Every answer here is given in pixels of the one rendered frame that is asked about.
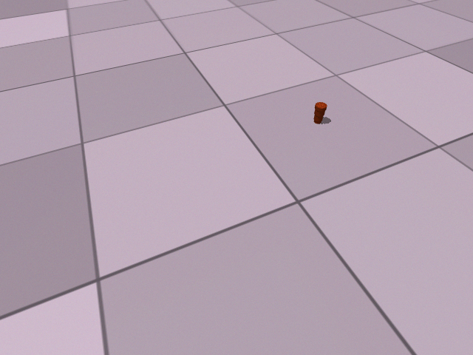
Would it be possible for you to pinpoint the cup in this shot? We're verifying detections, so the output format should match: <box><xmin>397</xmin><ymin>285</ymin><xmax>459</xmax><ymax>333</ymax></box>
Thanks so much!
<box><xmin>314</xmin><ymin>102</ymin><xmax>327</xmax><ymax>124</ymax></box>

